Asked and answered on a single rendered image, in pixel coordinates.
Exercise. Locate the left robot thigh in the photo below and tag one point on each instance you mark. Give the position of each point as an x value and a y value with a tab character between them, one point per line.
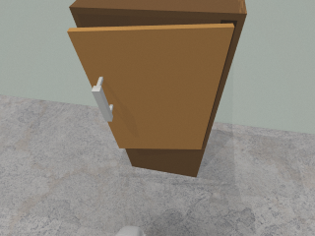
130	231

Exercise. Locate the handle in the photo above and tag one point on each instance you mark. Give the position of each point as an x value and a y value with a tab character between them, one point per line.
100	98

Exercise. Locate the cupboard door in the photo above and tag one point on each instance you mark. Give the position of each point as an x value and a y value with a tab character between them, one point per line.
162	80

